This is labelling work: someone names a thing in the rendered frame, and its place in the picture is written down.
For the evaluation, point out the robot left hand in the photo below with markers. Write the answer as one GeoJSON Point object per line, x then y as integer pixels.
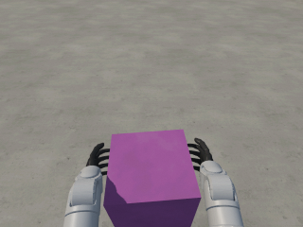
{"type": "Point", "coordinates": [94, 158]}

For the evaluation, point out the robot right hand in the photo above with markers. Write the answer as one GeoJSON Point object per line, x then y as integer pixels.
{"type": "Point", "coordinates": [203, 153]}

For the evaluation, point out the carton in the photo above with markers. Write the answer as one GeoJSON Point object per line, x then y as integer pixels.
{"type": "Point", "coordinates": [151, 180]}

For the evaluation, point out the robot left forearm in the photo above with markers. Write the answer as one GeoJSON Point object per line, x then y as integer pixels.
{"type": "Point", "coordinates": [84, 199]}

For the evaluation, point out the robot right forearm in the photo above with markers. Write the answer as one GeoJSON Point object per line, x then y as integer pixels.
{"type": "Point", "coordinates": [221, 200]}

